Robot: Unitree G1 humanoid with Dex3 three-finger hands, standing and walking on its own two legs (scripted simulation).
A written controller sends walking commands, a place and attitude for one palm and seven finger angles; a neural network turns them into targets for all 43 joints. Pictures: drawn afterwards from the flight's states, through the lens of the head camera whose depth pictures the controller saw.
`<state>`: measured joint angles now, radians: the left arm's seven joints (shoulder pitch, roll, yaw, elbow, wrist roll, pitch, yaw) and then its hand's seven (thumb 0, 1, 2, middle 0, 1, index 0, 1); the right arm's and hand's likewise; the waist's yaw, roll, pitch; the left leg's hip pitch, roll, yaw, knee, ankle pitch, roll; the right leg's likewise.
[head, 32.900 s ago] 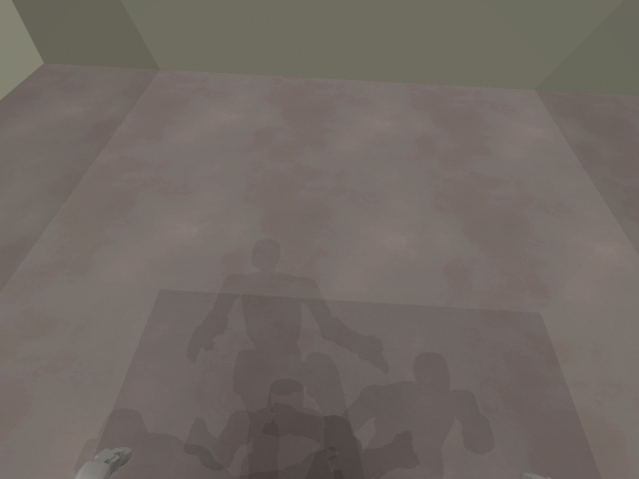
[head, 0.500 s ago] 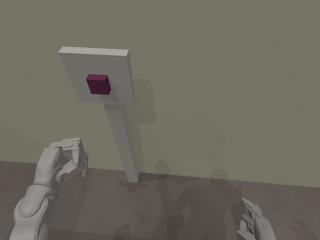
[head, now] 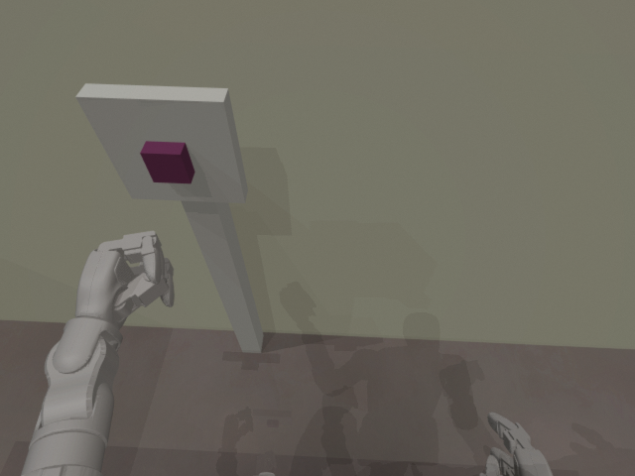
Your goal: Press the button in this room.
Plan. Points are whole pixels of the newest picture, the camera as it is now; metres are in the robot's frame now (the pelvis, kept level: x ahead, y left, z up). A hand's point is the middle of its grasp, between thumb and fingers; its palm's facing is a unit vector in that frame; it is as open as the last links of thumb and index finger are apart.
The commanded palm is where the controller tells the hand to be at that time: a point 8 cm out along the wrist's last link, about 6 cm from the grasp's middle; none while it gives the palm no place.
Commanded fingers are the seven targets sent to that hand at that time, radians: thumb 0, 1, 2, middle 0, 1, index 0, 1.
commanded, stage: aim a knuckle at the button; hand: left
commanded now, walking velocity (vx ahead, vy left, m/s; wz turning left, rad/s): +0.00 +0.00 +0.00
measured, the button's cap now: (169, 161) +0.50 +0.23 +0.10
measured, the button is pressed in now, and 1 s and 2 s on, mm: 0 0 0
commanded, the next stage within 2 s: none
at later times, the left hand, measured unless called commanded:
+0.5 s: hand (185, 237) +0.40 +0.20 +0.06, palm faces -0.04 -1.00 -0.01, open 3.1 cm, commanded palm +0.37 +0.25 +0.07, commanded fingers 0.00 0.90 0.90 -1.30 -1.50 -1.30 -1.50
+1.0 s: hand (192, 248) +0.39 +0.19 +0.05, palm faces -0.03 -1.00 -0.01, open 3.1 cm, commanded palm +0.37 +0.24 +0.07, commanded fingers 0.00 0.90 0.90 -1.30 -1.50 -1.30 -1.50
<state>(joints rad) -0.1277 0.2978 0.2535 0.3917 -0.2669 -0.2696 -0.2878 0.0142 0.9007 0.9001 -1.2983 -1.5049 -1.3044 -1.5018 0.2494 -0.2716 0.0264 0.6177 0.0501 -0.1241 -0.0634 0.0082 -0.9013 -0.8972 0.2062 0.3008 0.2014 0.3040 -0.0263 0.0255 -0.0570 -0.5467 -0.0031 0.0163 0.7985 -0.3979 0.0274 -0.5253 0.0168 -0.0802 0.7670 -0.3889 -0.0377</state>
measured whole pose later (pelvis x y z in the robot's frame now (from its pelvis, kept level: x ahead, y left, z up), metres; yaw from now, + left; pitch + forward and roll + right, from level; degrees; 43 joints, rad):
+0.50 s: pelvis +0.00 +0.01 -0.01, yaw -1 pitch +12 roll -2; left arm -0.46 0.33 0.26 0.74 -0.21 -0.32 -0.26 0.01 0.90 0.90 -1.30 -1.51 -1.30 -1.50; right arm 0.31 -0.27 0.02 0.63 0.04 -0.03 -0.04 0.01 -0.90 -0.90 0.21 0.30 0.20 0.30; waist -0.07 0.02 -0.07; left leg -0.65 0.00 0.03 0.85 -0.41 0.05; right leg -0.63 0.01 -0.06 0.81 -0.39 -0.02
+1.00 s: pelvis -0.01 +0.02 -0.01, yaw -1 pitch +12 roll -2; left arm -0.44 0.29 0.21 0.72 -0.19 -0.33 -0.20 0.01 0.90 0.90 -1.30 -1.51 -1.31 -1.50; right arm 0.28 -0.26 0.02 0.61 0.04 -0.01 -0.03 0.00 -0.90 -0.90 0.21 0.30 0.20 0.30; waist -0.06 0.02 -0.07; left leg -0.66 -0.01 0.03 0.86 -0.41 0.05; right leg -0.63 0.01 -0.07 0.81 -0.38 -0.01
